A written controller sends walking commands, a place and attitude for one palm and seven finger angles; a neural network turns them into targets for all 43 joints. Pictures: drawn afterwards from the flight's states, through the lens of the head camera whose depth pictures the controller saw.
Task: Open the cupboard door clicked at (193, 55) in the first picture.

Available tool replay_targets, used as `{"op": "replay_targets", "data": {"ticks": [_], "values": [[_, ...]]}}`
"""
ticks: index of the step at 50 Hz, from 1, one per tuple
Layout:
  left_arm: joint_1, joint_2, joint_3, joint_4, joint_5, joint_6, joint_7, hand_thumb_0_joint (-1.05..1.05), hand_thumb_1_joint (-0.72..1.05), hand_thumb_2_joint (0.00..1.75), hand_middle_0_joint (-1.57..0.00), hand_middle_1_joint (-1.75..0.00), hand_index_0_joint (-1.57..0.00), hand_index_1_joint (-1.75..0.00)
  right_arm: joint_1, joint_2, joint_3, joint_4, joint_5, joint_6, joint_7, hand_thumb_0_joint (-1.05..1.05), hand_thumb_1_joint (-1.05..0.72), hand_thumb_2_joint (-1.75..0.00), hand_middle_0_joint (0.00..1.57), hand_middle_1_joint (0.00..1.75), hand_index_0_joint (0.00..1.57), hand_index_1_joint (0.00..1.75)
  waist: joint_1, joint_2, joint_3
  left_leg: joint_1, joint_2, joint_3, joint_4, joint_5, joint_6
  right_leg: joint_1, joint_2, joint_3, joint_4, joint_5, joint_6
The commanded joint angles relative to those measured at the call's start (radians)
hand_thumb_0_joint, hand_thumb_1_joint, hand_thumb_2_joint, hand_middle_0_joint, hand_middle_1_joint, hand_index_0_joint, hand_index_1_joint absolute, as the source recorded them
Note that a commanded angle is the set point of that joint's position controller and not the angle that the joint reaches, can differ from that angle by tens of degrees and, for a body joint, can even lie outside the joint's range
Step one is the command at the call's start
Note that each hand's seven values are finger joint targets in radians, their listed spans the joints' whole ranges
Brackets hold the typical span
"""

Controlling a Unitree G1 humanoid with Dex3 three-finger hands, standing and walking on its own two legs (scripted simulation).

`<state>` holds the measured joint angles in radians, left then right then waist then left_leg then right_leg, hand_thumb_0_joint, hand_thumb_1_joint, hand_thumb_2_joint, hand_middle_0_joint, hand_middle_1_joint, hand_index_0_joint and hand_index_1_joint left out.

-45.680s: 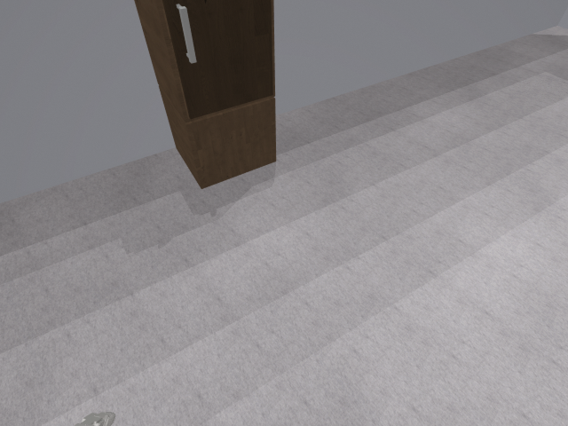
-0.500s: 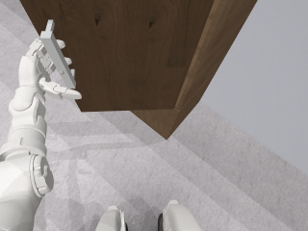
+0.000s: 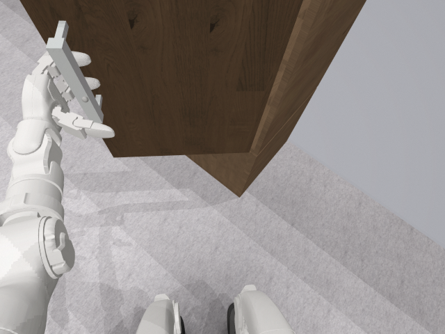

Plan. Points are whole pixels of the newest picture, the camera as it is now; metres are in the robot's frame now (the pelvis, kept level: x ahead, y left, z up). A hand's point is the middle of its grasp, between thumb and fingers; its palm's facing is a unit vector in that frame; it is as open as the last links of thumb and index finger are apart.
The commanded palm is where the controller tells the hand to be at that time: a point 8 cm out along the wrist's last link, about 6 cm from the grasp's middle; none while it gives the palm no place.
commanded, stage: close the thumb around the handle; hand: left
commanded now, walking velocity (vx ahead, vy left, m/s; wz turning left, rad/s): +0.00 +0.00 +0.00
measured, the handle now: (81, 78) +0.55 +0.21 +0.07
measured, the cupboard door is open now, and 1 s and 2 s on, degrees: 44 44 87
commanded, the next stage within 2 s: pull the door open along its arc in 0.76 s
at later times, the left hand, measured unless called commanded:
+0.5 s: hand (83, 103) +0.49 +0.20 +0.07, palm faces +0.00 -1.00 -0.01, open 8.7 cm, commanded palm +0.47 +0.24 +0.07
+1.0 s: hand (91, 102) +0.49 +0.18 +0.07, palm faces +0.01 -1.00 -0.01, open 5.7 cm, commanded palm +0.45 +0.23 +0.07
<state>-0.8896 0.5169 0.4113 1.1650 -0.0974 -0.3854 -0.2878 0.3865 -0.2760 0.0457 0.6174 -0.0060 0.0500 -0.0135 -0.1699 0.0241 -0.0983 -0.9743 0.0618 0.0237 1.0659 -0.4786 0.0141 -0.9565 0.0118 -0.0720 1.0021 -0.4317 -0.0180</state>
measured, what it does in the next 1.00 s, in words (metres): stands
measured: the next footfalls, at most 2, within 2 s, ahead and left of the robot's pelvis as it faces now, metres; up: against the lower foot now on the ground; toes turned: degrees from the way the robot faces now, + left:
none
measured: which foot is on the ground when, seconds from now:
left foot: down 0.00-1.00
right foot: down 0.00-1.00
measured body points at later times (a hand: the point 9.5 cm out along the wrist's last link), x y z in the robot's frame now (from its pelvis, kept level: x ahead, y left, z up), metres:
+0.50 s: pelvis +0.00 +0.00 +0.00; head +0.12 +0.02 +0.44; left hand +0.49 +0.25 +0.08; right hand +0.03 -0.26 -0.11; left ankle +0.01 +0.11 -0.66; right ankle +0.02 -0.11 -0.66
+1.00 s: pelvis +0.00 +0.00 +0.00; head +0.12 +0.01 +0.43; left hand +0.49 +0.24 +0.08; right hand +0.01 -0.26 -0.11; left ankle +0.01 +0.11 -0.66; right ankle +0.02 -0.11 -0.66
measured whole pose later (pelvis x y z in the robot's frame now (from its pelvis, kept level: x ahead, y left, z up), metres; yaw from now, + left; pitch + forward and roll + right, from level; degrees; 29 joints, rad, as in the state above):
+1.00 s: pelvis +0.00 +0.00 +0.00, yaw +0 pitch +21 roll -2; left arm -0.83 0.46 0.39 1.11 -0.11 -0.40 -0.24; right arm 0.39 -0.27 0.04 0.62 -0.01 0.05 -0.01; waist -0.16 0.03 -0.11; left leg -0.95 0.06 0.03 1.05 -0.47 0.01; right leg -0.94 0.01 -0.06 1.00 -0.43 -0.02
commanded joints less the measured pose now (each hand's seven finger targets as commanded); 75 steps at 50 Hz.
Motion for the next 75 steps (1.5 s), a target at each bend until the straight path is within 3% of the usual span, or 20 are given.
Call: {"op": "replay_targets", "data": {"ticks": [1,5,8,10,18,21,22,24,28,31,40,43,44,52,63,64,65,67,72,75], "values": [[-0.423,0.269,0.042,-0.24,-0.03,-0.076,0.007,0.0,-0.5,0.3,-0.3,-1.2,-0.3,-1.2,0.171,-0.173,-0.07,-0.053,-0.002,-0.022,-0.012,0.0,-0.9,-0.9,0.2,0.3,0.2,0.3,0.003,0.111,-0.513,0.333,-0.041,-0.053,-0.101,0.383,0.02,0.26,0.038,0.052,-0.106,0.351,-0.002],[-0.419,0.22,0.0,-0.231,-0.024,-0.072,0.008,0.0,-0.39,0.35,-0.31,-1.21,-0.31,-1.21,0.163,-0.168,-0.07,-0.049,-0.001,-0.017,-0.007,0.0,-0.9,-0.9,0.2,0.3,0.2,0.3,-0.006,0.106,-0.475,0.331,-0.039,-0.052,-0.109,0.365,0.017,0.243,0.037,0.048,-0.114,0.333,0.002],[-0.399,0.253,0.032,-0.277,-0.026,-0.087,0.009,0.0,-0.22,0.42,-0.32,-1.23,-0.32,-1.23,0.166,-0.171,-0.075,-0.052,-0.002,-0.017,-0.008,0.0,-0.9,-0.9,0.2,0.3,0.2,0.3,0.017,0.131,-0.542,0.381,-0.039,-0.058,-0.108,0.424,0.013,0.264,0.038,0.047,-0.104,0.373,-0.003],[-0.375,0.202,0.003,-0.255,-0.032,-0.081,0.007,0.0,-0.11,0.47,-0.33,-1.24,-0.33,-1.24,0.162,-0.166,-0.075,-0.049,-0.001,-0.016,-0.005,0.0,-0.9,-0.9,0.2,0.3,0.2,0.3,0.007,0.119,-0.499,0.387,-0.036,-0.057,-0.111,0.431,0.011,0.24,0.039,0.039,-0.111,0.372,-0.002],[-0.383,0.186,-0.011,-0.251,-0.034,-0.088,0.016,0.0,0.34,0.66,-0.36,-1.29,-0.36,-1.29,0.152,-0.166,-0.074,-0.047,0.0,-0.01,-0.005,0.0,-0.9,-0.9,0.2,0.3,0.2,0.3,0.002,0.085,-0.453,0.365,-0.037,-0.061,-0.122,0.393,0.012,0.232,0.038,0.037,-0.116,0.342,-0.002],[-0.401,0.162,-0.026,-0.272,-0.035,-0.101,0.019,0.0,0.51,0.73,-0.37,-1.31,-0.37,-1.31,0.15,-0.165,-0.076,-0.05,-0.002,-0.015,-0.004,0.0,-0.9,-0.9,0.2,0.3,0.2,0.3,0.002,0.127,-0.46,0.408,-0.038,-0.068,-0.123,0.416,0.009,0.205,0.039,0.031,-0.112,0.334,-0.008],[-0.386,0.189,-0.001,-0.268,-0.032,-0.106,0.023,0.0,0.56,0.76,-0.38,-1.31,-0.38,-1.31,0.149,-0.169,-0.078,-0.046,-0.003,-0.014,-0.004,0.0,-0.9,-0.9,0.2,0.3,0.2,0.3,0.016,0.118,-0.487,0.414,-0.036,-0.071,-0.12,0.416,0.005,0.206,0.038,0.032,-0.109,0.328,-0.006],[-0.406,0.185,-0.007,-0.238,-0.033,-0.1,0.026,0.0,0.68,0.8,-0.38,-1.33,-0.38,-1.33,0.146,-0.168,-0.076,-0.04,-0.002,-0.016,-0.006,0.0,-0.9,-0.9,0.2,0.3,0.2,0.3,-0.001,0.073,-0.457,0.366,-0.038,-0.065,-0.117,0.373,0.011,0.218,0.037,0.038,-0.115,0.317,0.0],[-0.388,0.179,-0.014,-0.245,-0.024,-0.105,0.025,0.0,0.9,0.9,-0.4,-1.35,-0.4,-1.35,0.141,-0.164,-0.072,-0.046,-0.003,-0.017,-0.005,0.0,-0.9,-0.9,0.2,0.3,0.2,0.3,0.013,0.122,-0.478,0.392,-0.039,-0.069,-0.117,0.404,0.005,0.209,0.035,0.034,-0.103,0.327,-0.006],[-0.412,0.173,-0.02,-0.208,-0.026,-0.095,0.03,0.0,0.9,0.9,-0.4,-1.35,-0.4,-1.35,0.145,-0.168,-0.07,-0.045,-0.003,-0.018,-0.007,0.0,-0.9,-0.9,0.2,0.3,0.2,0.3,-0.005,0.071,-0.426,0.343,-0.041,-0.07,-0.12,0.345,0.013,0.204,0.037,0.034,-0.111,0.291,-0.005],[-0.388,0.265,0.048,-0.233,-0.013,-0.089,0.04,0.0,0.9,0.9,-0.4,-1.35,-0.4,-1.35,0.144,-0.165,-0.067,-0.061,-0.002,-0.017,-0.01,0.0,-0.9,-0.9,0.2,0.3,0.2,0.3,0.023,0.076,-0.488,0.285,-0.048,-0.048,-0.11,0.347,0.017,0.293,0.032,0.058,-0.104,0.343,0.001],[-0.39,0.237,0.029,-0.243,-0.014,-0.093,0.036,0.0,0.9,0.9,-0.4,-1.35,-0.4,-1.35,0.147,-0.164,-0.07,-0.061,-0.001,-0.018,-0.01,0.0,-0.9,-0.9,0.2,0.3,0.2,0.3,0.018,0.095,-0.497,0.314,-0.045,-0.05,-0.108,0.352,0.016,0.265,0.034,0.055,-0.103,0.335,0.001],[-0.395,0.162,-0.029,-0.231,-0.019,-0.088,0.035,0.0,0.9,0.9,-0.4,-1.35,-0.4,-1.35,0.141,-0.156,-0.069,-0.06,0.001,-0.02,-0.007,0.0,-0.9,-0.9,0.2,0.3,0.2,0.3,0.001,0.094,-0.467,0.317,-0.044,-0.05,-0.113,0.334,0.015,0.241,0.034,0.051,-0.111,0.315,0.001],[-0.156,0.149,-0.003,-0.343,-0.049,-0.088,0.029,0.0,0.9,0.9,-0.4,-1.35,-0.4,-1.35,0.125,-0.158,-0.083,-0.094,0.009,-0.016,0.002,0.0,-0.9,-0.9,0.2,0.3,0.2,0.3,0.068,0.074,-0.514,0.352,-0.049,-0.034,-0.146,0.396,0.012,0.34,0.036,0.045,-0.117,0.39,-0.007],[0.354,-0.064,-0.107,-0.731,-0.124,-0.068,0.063,0.0,0.9,0.9,-0.4,-1.35,-0.4,-1.35,0.018,-0.12,-0.095,-0.172,0.031,-0.036,0.021,0.0,-0.9,-0.9,0.2,0.3,0.2,0.3,0.132,0.024,-0.412,0.388,-0.054,0.0,-0.216,0.456,0.012,0.465,0.026,0.039,-0.155,0.492,-0.005],[0.363,-0.109,0.009,-0.802,-0.19,-0.063,0.211,0.0,0.9,0.9,-0.4,-1.35,-0.4,-1.35,-0.02,-0.087,-0.097,-0.172,0.024,-0.047,0.022,0.0,-0.9,-0.9,0.2,0.3,0.2,0.3,0.21,0.009,-0.383,0.356,-0.055,-0.001,-0.233,0.455,-0.004,0.462,0.026,0.018,-0.166,0.457,-0.003],[0.435,-0.204,-0.087,-0.807,-0.16,-0.049,0.285,0.0,0.9,0.9,-0.4,-1.35,-0.4,-1.35,-0.033,-0.086,-0.095,-0.175,0.017,-0.058,0.032,0.0,-0.9,-0.9,0.2,0.3,0.2,0.3,0.177,0.011,-0.35,0.369,-0.056,0.001,-0.237,0.424,-0.009,0.442,0.027,0.011,-0.167,0.424,0.002],[0.486,-0.238,-0.106,-0.857,-0.11,-0.047,0.409,0.0,0.9,0.9,-0.4,-1.35,-0.4,-1.35,-0.046,-0.083,-0.097,-0.168,0.002,-0.069,0.04,0.0,-0.9,-0.9,0.2,0.3,0.2,0.3,0.176,-0.035,-0.337,0.361,-0.055,-0.004,-0.232,0.415,-0.01,0.438,0.02,0.005,-0.16,0.411,0.001],[0.539,-0.405,-0.262,-0.998,0.056,-0.033,0.674,0.0,0.9,0.9,-0.4,-1.35,-0.4,-1.35,-0.098,-0.052,-0.099,-0.168,-0.042,-0.071,0.057,0.0,-0.9,-0.9,0.2,0.3,0.2,0.3,0.177,-0.013,-0.358,0.393,-0.056,-0.009,-0.213,0.439,-0.015,0.433,0.005,0.008,-0.137,0.417,-0.005],[0.57,-0.498,-0.383,-1.055,0.139,-0.01,0.768,0.0,0.9,0.9,-0.4,-1.35,-0.4,-1.35,-0.125,-0.042,-0.101,-0.171,-0.056,-0.066,0.058,0.0,-0.9,-0.9,0.2,0.3,0.2,0.3,0.162,-0.033,-0.359,0.41,-0.055,-0.016,-0.212,0.42,-0.015,0.435,0.0,0.009,-0.143,0.408,-0.009]]}}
